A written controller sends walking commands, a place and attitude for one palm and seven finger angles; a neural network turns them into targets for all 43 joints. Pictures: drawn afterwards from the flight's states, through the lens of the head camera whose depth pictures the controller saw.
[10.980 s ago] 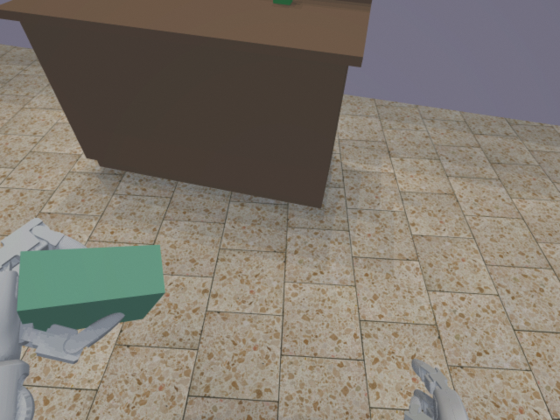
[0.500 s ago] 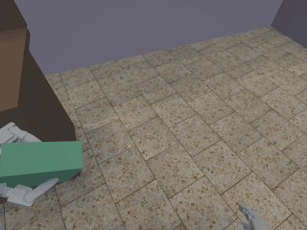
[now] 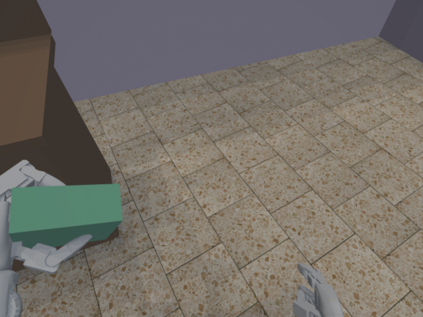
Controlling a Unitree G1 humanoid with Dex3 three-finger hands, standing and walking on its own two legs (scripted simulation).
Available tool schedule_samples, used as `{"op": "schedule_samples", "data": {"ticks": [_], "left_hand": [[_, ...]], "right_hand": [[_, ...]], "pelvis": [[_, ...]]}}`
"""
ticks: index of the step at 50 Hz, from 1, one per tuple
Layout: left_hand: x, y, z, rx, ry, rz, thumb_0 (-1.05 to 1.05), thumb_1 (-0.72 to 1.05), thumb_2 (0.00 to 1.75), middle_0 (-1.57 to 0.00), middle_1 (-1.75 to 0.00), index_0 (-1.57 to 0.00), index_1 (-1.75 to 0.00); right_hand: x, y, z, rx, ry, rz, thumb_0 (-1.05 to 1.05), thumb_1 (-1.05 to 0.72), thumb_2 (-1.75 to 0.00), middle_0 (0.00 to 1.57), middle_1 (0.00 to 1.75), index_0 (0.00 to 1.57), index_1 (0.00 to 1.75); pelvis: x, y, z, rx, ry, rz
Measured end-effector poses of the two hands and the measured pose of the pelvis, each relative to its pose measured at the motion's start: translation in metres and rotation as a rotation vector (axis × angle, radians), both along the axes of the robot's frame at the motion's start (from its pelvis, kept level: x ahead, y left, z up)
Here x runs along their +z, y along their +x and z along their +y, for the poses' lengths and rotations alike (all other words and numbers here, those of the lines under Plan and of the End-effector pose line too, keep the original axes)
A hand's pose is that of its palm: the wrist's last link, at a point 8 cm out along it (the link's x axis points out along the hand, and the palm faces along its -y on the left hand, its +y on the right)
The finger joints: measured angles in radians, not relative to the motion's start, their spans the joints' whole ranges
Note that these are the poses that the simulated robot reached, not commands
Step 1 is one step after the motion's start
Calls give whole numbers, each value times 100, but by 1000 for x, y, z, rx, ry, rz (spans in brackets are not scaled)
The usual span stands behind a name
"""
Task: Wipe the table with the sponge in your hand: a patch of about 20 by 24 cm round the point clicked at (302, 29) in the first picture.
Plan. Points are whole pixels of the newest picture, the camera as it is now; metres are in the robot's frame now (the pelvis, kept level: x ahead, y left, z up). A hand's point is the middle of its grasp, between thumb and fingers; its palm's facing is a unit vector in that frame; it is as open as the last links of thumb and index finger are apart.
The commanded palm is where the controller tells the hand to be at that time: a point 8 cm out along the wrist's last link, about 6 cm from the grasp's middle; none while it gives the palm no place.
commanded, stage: look again from close up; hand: left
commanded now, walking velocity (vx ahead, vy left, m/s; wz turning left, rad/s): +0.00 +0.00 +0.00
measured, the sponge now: (83, 216) +0.23 +0.20 +0.14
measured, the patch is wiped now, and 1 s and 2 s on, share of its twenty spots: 0.00 0.00 0.00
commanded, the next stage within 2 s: shuffle to correct the standing spot in 0.52 s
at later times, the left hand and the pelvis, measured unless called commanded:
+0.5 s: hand (1, 208) +0.23 +0.30 +0.17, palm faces +0.38 -0.80 -0.47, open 9.7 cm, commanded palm +0.16 +0.32 +0.18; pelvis +0.00 +0.04 +0.01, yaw -1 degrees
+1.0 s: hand (5, 198) +0.24 +0.30 +0.17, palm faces +0.38 -0.84 -0.40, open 9.7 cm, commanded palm +0.18 +0.34 +0.18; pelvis +0.02 +0.06 -0.01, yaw +0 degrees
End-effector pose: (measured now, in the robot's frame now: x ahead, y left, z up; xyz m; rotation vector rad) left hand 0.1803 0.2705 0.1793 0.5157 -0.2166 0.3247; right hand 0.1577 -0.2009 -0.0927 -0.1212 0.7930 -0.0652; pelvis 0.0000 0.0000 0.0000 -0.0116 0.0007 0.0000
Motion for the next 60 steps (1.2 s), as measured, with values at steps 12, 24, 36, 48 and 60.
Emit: {"op": "schedule_samples", "data": {"ticks": [12,24,36,48,60], "left_hand": [[14,21,39,-15,-29,-169,0,-45,100,-78,-135,-77,-135],[0,7,66,-18,55,-26,0,-45,100,-79,-135,-78,-135],[-8,6,55,7,-70,-43,0,-45,101,-79,-135,-78,-135],[0,18,68,-25,-29,-112,0,-45,101,-79,-135,-78,-135],[0,32,90,-46,41,-72,0,-46,101,-79,-135,-78,-135]], "right_hand": [[28,-41,-23,-10,-142,-9,2,-91,-90,20,30,20,30],[30,-17,21,41,-136,-23,2,-91,-90,20,30,20,30],[41,28,46,97,-82,-137,2,-91,-90,21,30,20,30],[33,22,18,28,-186,-63,2,-91,-90,21,30,20,30],[6,23,49,14,-114,7,2,-91,-90,20,30,20,30]], "pelvis": [[5,-9,23,-33,-6,4],[6,-5,41,-16,-10,13],[7,2,44,-17,-14,12],[-4,18,59,4,-23,24],[-11,34,83,26,-35,14]]}}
